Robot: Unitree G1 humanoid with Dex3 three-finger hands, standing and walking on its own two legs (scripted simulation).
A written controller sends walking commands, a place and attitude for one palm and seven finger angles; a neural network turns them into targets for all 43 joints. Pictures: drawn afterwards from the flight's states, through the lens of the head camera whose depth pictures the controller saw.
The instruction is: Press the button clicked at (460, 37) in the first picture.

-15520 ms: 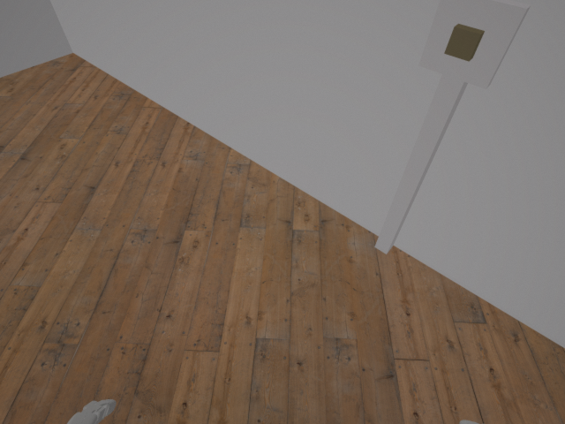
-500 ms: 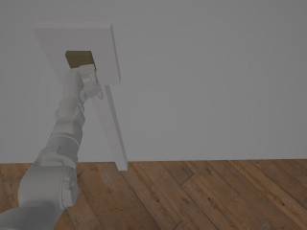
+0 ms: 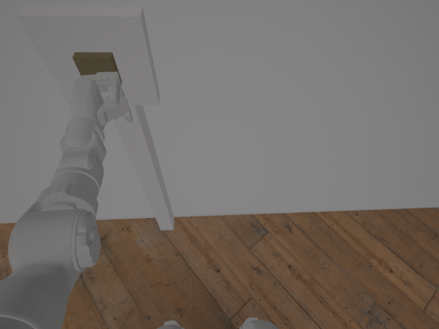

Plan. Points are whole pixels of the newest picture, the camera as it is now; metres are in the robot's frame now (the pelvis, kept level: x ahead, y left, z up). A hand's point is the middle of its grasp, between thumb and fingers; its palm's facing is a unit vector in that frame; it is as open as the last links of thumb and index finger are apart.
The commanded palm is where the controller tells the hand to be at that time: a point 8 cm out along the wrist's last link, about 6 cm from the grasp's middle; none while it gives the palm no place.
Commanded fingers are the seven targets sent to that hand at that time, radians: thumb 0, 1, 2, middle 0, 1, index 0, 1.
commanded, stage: hold the button down briefly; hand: left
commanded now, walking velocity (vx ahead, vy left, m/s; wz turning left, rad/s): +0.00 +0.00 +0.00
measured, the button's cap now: (99, 67) +0.55 +0.18 +0.16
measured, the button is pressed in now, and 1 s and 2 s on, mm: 10 0 0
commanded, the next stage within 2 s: pull the fist back off the button in 0.04 s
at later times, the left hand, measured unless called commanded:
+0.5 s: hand (124, 104) +0.49 +0.14 +0.12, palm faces -0.02 -1.00 +0.02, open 3.6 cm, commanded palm +0.46 +0.19 +0.13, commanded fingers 0.00 0.90 0.90 -1.30 -1.50 -1.30 -1.50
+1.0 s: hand (118, 133) +0.43 +0.14 +0.12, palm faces -0.03 -1.00 +0.02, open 3.1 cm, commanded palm +0.39 +0.19 +0.13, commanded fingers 0.00 0.90 0.90 -1.30 -1.50 -1.30 -1.50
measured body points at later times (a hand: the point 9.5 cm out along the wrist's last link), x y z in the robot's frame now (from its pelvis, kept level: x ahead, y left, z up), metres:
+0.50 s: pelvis +0.00 +0.01 +0.00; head +0.06 +0.01 +0.45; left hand +0.48 +0.19 +0.12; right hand +0.02 -0.26 -0.12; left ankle +0.03 +0.11 -0.71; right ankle +0.01 -0.09 -0.71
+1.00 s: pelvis +0.03 +0.01 +0.01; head +0.06 +0.00 +0.46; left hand +0.42 +0.20 +0.12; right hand +0.15 -0.24 -0.10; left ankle +0.03 +0.11 -0.71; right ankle +0.01 -0.09 -0.71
